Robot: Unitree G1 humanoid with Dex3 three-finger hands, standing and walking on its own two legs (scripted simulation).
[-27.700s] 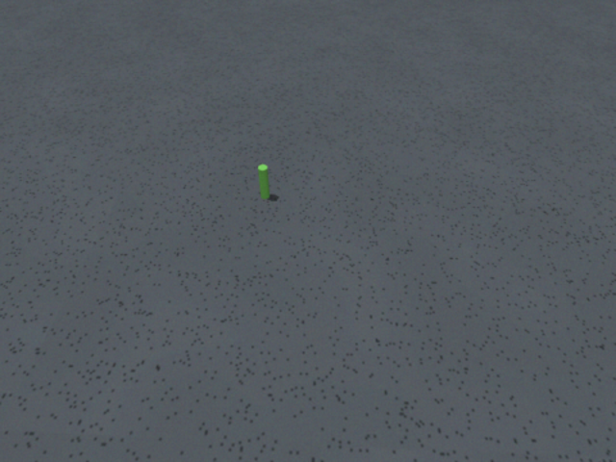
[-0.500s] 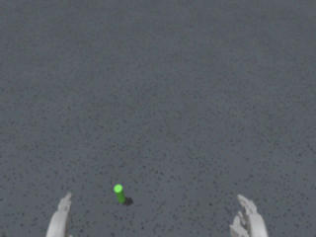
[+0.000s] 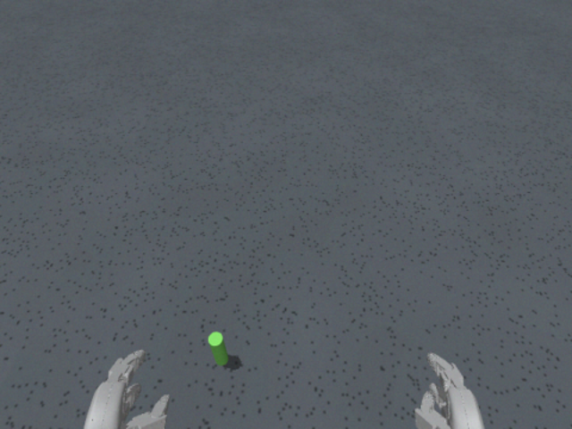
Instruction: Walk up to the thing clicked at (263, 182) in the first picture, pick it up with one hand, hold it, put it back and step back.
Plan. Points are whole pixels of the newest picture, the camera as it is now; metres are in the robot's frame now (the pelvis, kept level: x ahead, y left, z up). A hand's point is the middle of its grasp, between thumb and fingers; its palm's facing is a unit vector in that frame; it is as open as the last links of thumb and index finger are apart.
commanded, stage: stand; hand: left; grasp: from the side
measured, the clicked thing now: (218, 349) +0.46 +0.20 -0.64
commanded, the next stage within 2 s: none
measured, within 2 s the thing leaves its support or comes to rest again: neither
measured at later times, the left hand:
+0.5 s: hand out of the picture +0.05 +0.25 -0.11, palm faces +0.00 -0.94 -0.34, open 7.4 cm
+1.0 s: hand out of the picture +0.05 +0.26 -0.10, palm faces +0.01 -0.93 -0.36, open 7.4 cm
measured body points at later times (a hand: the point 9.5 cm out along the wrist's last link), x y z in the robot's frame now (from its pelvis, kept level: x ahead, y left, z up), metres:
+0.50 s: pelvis +0.00 +0.01 +0.05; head +0.01 +0.01 +0.49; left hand +0.05 +0.30 -0.09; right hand +0.07 -0.28 -0.09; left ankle +0.00 +0.12 -0.69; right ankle +0.01 -0.13 -0.69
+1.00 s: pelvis -0.01 +0.01 +0.06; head -0.01 +0.00 +0.51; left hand +0.05 +0.31 -0.08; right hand +0.07 -0.28 -0.09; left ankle +0.00 +0.12 -0.69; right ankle +0.01 -0.13 -0.69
